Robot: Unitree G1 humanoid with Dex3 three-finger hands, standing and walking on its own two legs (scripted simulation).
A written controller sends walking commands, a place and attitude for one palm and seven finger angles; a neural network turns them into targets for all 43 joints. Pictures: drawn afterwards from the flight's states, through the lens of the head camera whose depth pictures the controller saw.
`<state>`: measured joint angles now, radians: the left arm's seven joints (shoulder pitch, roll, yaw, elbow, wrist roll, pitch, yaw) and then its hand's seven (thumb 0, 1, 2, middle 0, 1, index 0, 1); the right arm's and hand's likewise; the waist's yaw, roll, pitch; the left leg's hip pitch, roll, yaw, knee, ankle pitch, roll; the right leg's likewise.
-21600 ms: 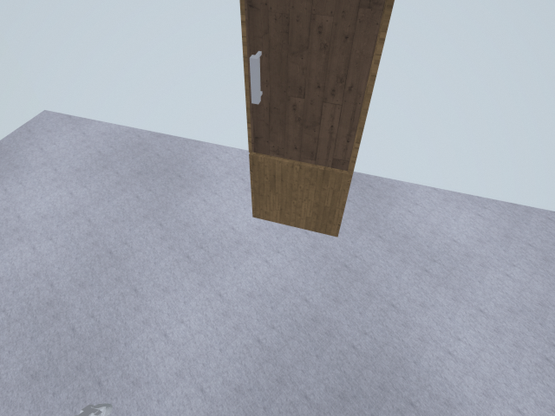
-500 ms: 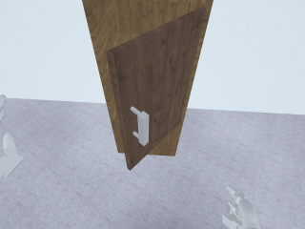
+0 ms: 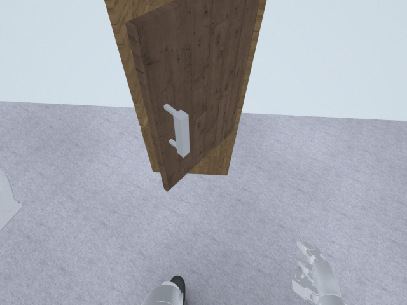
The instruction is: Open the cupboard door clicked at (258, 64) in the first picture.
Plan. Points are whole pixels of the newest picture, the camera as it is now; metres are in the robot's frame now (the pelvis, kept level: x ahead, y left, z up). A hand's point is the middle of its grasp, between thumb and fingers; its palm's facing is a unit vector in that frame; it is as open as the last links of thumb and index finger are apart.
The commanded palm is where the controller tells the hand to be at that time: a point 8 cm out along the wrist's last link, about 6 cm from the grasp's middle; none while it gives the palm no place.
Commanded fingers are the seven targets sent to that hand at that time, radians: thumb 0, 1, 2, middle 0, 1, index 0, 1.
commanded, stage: step back with the hand held close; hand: left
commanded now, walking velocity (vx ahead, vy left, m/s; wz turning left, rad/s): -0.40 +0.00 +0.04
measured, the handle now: (176, 131) +0.49 +0.12 -0.01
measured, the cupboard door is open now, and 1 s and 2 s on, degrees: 50 50 50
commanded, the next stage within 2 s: stop stepping back and stand still in 0.16 s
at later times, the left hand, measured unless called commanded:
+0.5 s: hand out of the picture +0.07 +0.24 +0.17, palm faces +0.44 -0.76 -0.48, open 7.4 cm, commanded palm +0.01 +0.27 +0.19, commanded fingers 0.00 0.90 0.90 -0.20 -0.30 -0.20 -0.30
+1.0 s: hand out of the picture +0.04 +0.23 +0.18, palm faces +0.43 -0.76 -0.49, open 7.4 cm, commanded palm -0.03 +0.28 +0.19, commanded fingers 0.00 0.90 0.90 -0.20 -0.30 -0.20 -0.30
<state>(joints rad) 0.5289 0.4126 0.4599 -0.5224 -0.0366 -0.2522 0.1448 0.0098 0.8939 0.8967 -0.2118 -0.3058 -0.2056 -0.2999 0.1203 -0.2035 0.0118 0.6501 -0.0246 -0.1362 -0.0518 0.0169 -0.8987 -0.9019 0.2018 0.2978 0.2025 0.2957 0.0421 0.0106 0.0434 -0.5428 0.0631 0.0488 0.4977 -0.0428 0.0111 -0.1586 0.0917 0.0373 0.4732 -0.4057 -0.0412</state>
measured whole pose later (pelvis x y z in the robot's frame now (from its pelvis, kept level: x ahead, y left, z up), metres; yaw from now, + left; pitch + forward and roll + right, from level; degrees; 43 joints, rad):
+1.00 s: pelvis -0.15 -0.03 +0.00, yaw +3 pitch -1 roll +0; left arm 0.56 0.41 0.40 -0.47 -0.02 -0.23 0.14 0.01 0.89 0.90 -0.22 -0.31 -0.21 -0.30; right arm 0.26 -0.21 0.01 0.68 0.00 -0.12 -0.06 0.02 -0.90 -0.90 0.20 0.30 0.20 0.30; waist -0.03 0.01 -0.02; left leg -0.27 0.03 0.03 0.71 -0.45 0.01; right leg -0.28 0.02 -0.06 0.58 -0.29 -0.05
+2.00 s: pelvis -0.17 -0.02 +0.02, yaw +3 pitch -2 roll +0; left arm 0.26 0.19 0.01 1.12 0.01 0.01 0.02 0.00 0.91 0.90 -0.20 -0.30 -0.20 -0.30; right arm 0.31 -0.16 0.00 1.13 -0.02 0.01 -0.01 0.01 -0.91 -0.90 0.20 0.30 0.20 0.29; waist -0.01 0.04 0.04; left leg -0.17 0.00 0.06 0.41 -0.21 0.02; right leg -0.21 0.00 -0.04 0.41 -0.18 -0.02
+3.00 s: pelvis -0.13 -0.02 +0.02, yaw +2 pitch -1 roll +0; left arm 0.16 0.23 0.01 1.13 0.01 -0.01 0.02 0.00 0.91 0.90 -0.20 -0.30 -0.20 -0.30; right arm 0.19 -0.24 0.00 1.13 -0.02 0.00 -0.02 0.01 -0.90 -0.90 0.20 0.30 0.20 0.29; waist -0.01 0.02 0.05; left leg -0.11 0.01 0.06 0.34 -0.22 0.00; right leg -0.15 0.01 -0.03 0.36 -0.20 -0.03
